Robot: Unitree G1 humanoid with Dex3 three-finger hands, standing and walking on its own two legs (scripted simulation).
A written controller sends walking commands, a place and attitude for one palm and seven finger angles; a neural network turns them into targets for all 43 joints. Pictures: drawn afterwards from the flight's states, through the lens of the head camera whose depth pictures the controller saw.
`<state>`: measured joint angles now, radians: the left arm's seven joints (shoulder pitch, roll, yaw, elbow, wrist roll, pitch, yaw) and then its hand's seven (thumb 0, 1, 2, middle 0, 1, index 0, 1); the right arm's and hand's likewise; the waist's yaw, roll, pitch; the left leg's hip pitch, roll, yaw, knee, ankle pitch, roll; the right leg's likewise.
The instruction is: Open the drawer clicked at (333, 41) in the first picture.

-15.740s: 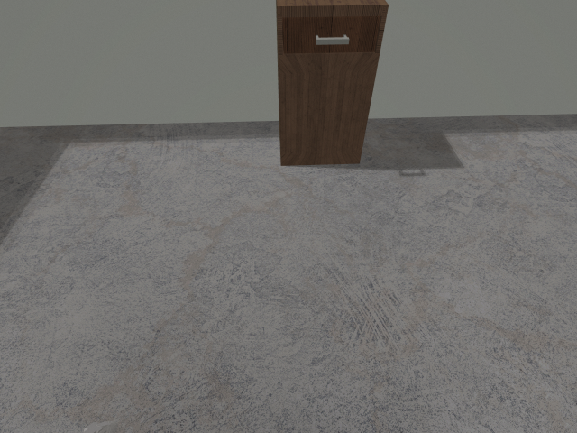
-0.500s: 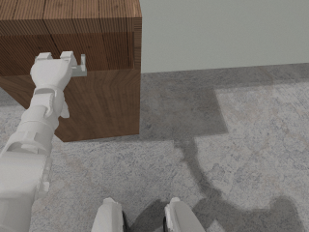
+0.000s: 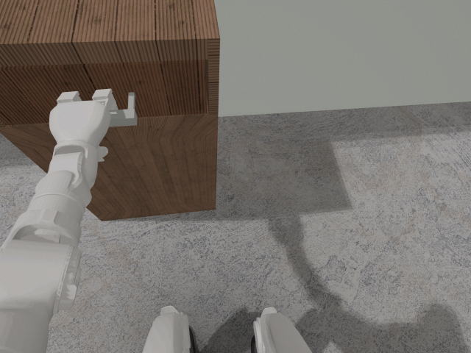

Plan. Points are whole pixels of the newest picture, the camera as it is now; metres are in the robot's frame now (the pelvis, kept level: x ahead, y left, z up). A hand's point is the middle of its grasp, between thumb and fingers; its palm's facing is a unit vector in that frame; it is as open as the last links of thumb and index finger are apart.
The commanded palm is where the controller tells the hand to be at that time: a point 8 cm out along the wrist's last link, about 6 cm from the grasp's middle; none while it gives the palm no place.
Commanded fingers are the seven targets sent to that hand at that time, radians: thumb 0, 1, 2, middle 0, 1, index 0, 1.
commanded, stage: close the thumb around the handle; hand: left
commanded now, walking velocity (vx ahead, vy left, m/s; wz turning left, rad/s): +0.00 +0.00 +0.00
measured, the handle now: (97, 109) +0.55 +0.21 +0.01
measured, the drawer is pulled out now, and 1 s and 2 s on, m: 0.00 0.06 0.18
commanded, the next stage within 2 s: pull the drawer open in 0.28 s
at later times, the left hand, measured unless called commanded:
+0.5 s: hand (95, 140) +0.50 +0.22 -0.01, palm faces -0.07 -0.03 -1.00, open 5.4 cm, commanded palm +0.47 +0.20 +0.04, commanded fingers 0.00 0.90 0.90 -0.40 -1.35 -0.40 -1.35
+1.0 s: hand (92, 168) +0.44 +0.22 -0.01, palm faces -0.04 -0.05 -1.00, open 5.4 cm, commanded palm +0.41 +0.21 +0.04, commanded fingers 0.00 0.90 0.90 -0.40 -1.35 -0.40 -1.35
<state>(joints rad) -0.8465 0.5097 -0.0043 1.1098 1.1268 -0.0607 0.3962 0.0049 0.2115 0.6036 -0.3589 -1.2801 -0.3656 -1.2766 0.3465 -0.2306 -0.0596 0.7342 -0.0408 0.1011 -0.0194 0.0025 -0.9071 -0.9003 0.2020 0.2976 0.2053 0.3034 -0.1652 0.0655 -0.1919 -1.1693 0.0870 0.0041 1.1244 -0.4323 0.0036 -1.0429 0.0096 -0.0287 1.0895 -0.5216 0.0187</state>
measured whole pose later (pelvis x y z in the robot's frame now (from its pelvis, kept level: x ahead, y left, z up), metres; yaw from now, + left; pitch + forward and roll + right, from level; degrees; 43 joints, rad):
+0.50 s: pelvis +0.00 +0.00 +0.00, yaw +0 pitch +27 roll -3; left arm -0.81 0.49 0.00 1.08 1.12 -0.03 0.39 0.01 0.76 0.82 -0.36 -1.35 -0.41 -1.35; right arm 0.34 -0.22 -0.07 0.73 -0.04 0.12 -0.01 0.00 -0.91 -0.90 0.20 0.30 0.21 0.30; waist -0.16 0.07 -0.19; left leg -1.14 0.09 0.01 1.11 -0.44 0.00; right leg -1.02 0.01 -0.02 1.07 -0.52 0.02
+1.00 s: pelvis +0.01 +0.00 +0.02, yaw +0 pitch +23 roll -2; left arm -0.58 0.39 -0.03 0.95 1.12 -0.05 0.47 0.02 0.76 0.82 -0.34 -1.35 -0.41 -1.35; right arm 0.26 -0.22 -0.08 0.71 -0.03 0.14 -0.01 0.00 -0.91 -0.90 0.20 0.30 0.20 0.30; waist -0.09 0.05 -0.20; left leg -1.01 0.08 0.03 1.04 -0.43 0.00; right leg -0.90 0.00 -0.01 1.02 -0.52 0.02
